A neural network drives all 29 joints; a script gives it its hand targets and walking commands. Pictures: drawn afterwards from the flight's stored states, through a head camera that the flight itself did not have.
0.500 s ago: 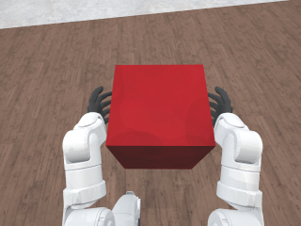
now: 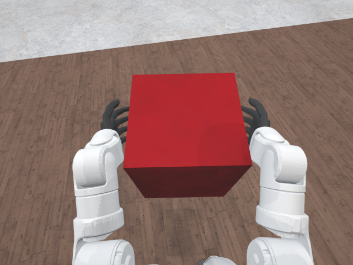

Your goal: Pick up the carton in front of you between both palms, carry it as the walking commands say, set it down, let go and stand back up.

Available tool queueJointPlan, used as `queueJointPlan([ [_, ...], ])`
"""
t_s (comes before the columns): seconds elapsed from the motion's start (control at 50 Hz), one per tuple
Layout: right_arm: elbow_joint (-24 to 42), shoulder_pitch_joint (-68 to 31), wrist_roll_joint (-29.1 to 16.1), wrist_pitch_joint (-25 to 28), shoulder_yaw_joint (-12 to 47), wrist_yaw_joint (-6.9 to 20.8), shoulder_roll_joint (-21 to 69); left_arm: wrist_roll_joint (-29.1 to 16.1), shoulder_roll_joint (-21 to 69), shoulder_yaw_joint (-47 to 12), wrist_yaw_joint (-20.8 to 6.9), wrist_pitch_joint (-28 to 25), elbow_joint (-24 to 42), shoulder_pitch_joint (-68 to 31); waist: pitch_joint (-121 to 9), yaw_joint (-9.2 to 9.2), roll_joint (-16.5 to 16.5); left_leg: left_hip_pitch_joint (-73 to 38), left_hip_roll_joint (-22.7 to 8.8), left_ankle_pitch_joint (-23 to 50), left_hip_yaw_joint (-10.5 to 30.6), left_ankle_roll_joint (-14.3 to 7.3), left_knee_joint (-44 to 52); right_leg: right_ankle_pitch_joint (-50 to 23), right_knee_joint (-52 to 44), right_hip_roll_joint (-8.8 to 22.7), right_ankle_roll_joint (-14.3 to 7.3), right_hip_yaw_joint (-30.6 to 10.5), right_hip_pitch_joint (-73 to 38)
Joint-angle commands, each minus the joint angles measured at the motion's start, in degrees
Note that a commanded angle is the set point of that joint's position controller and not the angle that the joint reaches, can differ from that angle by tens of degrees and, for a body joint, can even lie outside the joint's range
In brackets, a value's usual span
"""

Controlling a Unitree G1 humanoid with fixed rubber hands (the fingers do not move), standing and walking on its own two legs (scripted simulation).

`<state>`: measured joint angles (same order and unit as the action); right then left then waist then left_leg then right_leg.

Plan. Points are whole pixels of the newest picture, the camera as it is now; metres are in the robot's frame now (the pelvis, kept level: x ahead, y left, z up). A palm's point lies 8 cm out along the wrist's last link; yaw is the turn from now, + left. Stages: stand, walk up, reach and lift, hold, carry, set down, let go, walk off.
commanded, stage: carry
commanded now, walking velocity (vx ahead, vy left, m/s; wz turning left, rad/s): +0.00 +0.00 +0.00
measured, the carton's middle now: (183, 143) +0.37 -0.01 +0.04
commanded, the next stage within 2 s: none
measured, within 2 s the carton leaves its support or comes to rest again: neither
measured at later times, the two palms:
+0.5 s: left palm (113, 115) +0.39 +0.14 +0.12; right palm (254, 111) +0.39 -0.16 +0.12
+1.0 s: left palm (113, 123) +0.36 +0.13 +0.14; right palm (265, 118) +0.36 -0.17 +0.14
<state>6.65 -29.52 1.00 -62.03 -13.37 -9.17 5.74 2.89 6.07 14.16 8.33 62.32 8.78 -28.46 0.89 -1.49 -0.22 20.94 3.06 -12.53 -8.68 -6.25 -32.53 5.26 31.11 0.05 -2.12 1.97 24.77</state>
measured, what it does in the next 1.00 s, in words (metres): stands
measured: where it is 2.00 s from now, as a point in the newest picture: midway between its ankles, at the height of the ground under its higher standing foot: outside the picture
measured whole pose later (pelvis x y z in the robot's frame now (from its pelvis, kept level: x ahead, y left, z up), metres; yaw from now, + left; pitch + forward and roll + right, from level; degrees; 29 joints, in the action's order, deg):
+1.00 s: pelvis +0.03 -0.02 +0.01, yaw +2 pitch +2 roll +0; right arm -4.5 -31.0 3.9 -65.9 -14.7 -8.7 4.7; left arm 3.7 4.4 14.0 8.3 64.9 -5.7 -31.5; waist -7.7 0.2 0.2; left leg 14.0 1.9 -14.7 -5.8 -3.5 -30.6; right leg 10.5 30.3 -1.3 -4.0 4.5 18.0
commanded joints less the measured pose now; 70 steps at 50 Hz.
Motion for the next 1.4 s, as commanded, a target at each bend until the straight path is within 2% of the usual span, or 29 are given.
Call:
queueJointPlan([
  [0.0, 0.64, -30.46, -14.06, -1.47, 40.29, 7.65, 46.67, -14.45, 45.04, -40.41, -6.64, 0.91, -1.99, -31.09, -30.97, 0.80, -2.91, -8.02, -7.93, 17.64, 7.39, 2.30, -2.78, -45.67, 1.74, 11.33, -6.57, -8.26, -20.39],
  [0.02, 0.42, -30.70, -13.52, -1.81, 39.52, 7.66, 46.08, -14.22, 45.12, -39.83, -6.63, 1.00, -3.15, -30.75, -30.50, 1.27, -5.94, -7.48, -7.33, 14.12, 7.26, 3.54, -1.32, -47.87, 2.47, 12.46, -7.63, -8.63, -21.19],
  [0.04, 0.29, -31.70, -13.34, -2.03, 39.13, 7.63, 45.92, -14.58, 45.81, -39.35, -6.80, 1.12, -4.30, -30.55, -30.35, 1.82, -7.51, -8.61, -7.28, 14.44, 7.42, 3.74, 0.02, -46.42, 2.38, 11.63, -7.03, -7.63, -20.83],
  [0.08, -0.65, -33.33, -13.35, -1.95, 38.84, 7.57, 47.32, -15.52, 47.45, -39.25, -7.21, 1.08, -4.69, -32.07, -29.79, 1.89, -3.25, -13.72, -8.67, 25.56, 8.13, 3.28, -1.43, -38.28, 3.05, 9.28, -5.71, -5.58, -15.47],
  [0.14, -3.01, -32.89, -12.91, -1.83, 37.15, 7.34, 47.95, -16.61, 48.32, -39.92, -7.06, 1.03, -4.38, -35.60, -29.60, 1.38, 1.96, -18.26, -11.69, 41.34, 10.11, 1.07, -1.76, -22.45, 3.82, 6.30, -3.93, -3.60, -10.36],
  [0.18, -4.80, -31.30, -11.87, -2.10, 35.84, 7.07, 47.13, -16.45, 48.29, -39.48, -6.75, 1.31, -6.04, -35.16, -28.69, 1.28, 2.91, -18.23, -11.97, 43.87, 9.83, 0.50, -1.78, -19.54, 3.12, 5.49, -3.34, -3.10, -10.01],
  [0.3, -4.34, -34.47, -11.85, -2.11, 35.11, 6.97, 48.26, -16.40, 49.98, -37.89, -6.57, 1.23, -8.04, -36.50, -28.21, 1.67, 0.76, -15.31, -11.15, 35.79, 9.83, 1.88, -1.12, -25.70, 3.22, 7.05, -3.72, -3.87, -13.11],
  [0.4, -4.42, -35.42, -12.42, -2.01, 35.61, 6.82, 48.78, -15.89, 49.97, -37.36, -6.30, 1.17, -8.20, -36.57, -28.58, 1.68, 0.82, -15.56, -11.80, 36.54, 10.38, 1.71, -0.52, -22.31, 2.89, 6.82, -3.43, -3.75, -13.63],
  [0.56, -4.46, -36.11, -12.84, -2.20, 35.68, 6.78, 48.72, -15.14, 49.15, -36.76, -6.13, 1.51, -7.94, -36.73, -27.82, 1.73, 0.46, -14.49, -11.70, 29.76, 10.50, 1.73, 1.48, -20.26, 1.07, 7.61, -3.51, -4.56, -15.06],
  [0.64, -5.11, -35.90, -12.47, -2.54, 35.03, 6.67, 48.16, -14.80, 48.61, -36.24, -6.08, 1.90, -8.42, -36.67, -26.69, 1.74, 0.40, -13.67, -11.65, 24.73, 10.54, 1.57, 2.93, -15.97, -0.39, 7.75, -3.41, -4.99, -14.94],
  [0.74, -6.28, -35.97, -11.67, -3.00, 33.72, 6.45, 47.35, -14.21, 47.95, -35.22, -5.94, 2.32, -9.53, -36.99, -23.94, 1.73, 0.08, -11.66, -11.31, 14.71, 10.81, 1.34, 5.20, -8.30, -2.79, 7.92, -3.21, -5.75, -13.63],
  [0.82, -7.52, -36.36, -11.07, -3.25, 32.64, 6.17, 46.93, -13.66, 47.49, -34.14, -5.68, 2.51, -10.84, -37.22, -22.03, 1.72, -0.25, -10.32, -11.03, 10.57, 11.04, 1.52, 6.20, -6.86, -4.03, 8.03, -3.09, -6.08, -12.65],
  [1.02, -8.98, -37.45, -11.09, -3.28, 31.62, 5.91, 47.91, -13.71, 48.21, -33.18, -5.29, 2.51, -11.98, -38.49, -22.74, 1.84, 0.17, -10.29, -11.12, 12.01, 11.18, 1.72, 6.11, -7.61, -4.00, 7.76, -2.96, -5.75, -12.88],
  [1.38, -7.85, -37.75, -11.62, -3.30, 32.37, 6.14, 48.51, -14.67, 49.08, -34.09, -5.59, 2.47, -10.98, -38.91, -25.21, 1.86, 0.40, -11.54, -11.54, 19.28, 11.07, 1.71, 3.77, -12.24, -1.65, 7.62, -3.06, -5.34, -13.73],
])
